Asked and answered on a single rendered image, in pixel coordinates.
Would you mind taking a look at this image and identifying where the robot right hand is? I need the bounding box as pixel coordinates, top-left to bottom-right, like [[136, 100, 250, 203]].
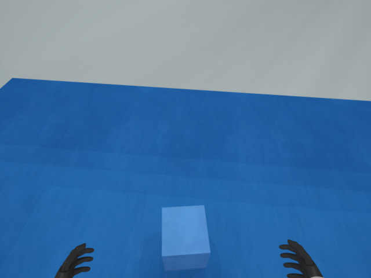
[[279, 239, 323, 278]]

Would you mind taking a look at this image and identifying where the carton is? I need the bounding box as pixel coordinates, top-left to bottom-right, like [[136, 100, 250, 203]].
[[162, 205, 210, 271]]

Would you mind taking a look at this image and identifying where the robot left hand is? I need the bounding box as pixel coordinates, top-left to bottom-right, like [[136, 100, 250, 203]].
[[54, 243, 94, 278]]

